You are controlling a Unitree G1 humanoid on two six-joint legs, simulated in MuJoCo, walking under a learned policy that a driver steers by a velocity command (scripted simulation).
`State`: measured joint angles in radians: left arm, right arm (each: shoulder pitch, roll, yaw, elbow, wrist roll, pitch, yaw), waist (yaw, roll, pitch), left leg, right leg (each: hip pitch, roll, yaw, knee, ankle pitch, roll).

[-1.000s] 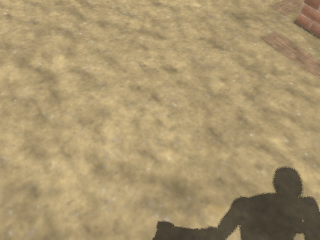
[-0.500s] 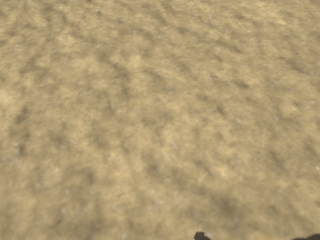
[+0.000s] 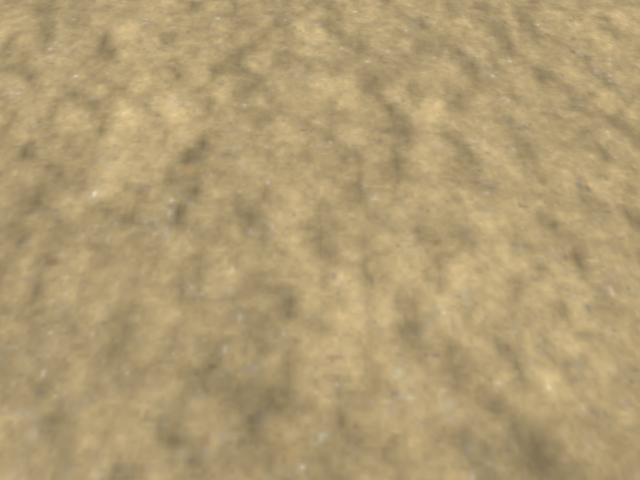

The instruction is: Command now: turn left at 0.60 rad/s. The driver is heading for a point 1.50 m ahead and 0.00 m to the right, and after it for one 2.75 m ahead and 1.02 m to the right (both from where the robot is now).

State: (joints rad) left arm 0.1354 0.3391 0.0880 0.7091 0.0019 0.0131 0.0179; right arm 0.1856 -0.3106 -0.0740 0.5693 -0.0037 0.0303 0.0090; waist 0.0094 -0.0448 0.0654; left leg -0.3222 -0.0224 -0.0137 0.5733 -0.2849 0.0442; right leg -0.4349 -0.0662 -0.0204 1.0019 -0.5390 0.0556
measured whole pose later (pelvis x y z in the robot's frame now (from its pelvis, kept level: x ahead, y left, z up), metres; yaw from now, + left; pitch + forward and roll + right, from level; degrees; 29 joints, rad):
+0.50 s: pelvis +0.02 -0.02 +0.00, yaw +9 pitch +0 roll +0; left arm 0.18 0.25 0.04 0.70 0.02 -0.02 -0.01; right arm 0.17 -0.27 -0.03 0.67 -0.02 0.02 -0.01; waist 0.00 0.04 0.03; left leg -0.25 -0.07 -0.14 0.53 -0.26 0.00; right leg -0.23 0.01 0.01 0.51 -0.28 0.00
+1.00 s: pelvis +0.10 +0.02 +0.01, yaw +9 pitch +1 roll +0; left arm 0.26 0.30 0.04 0.69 -0.03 -0.06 -0.01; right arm 0.41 -0.25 -0.05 0.76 0.00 -0.09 0.02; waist -0.04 -0.04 0.00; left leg -0.15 -0.04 -0.01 0.45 -0.32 0.05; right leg -0.46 -0.01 0.02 1.08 -0.39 -0.04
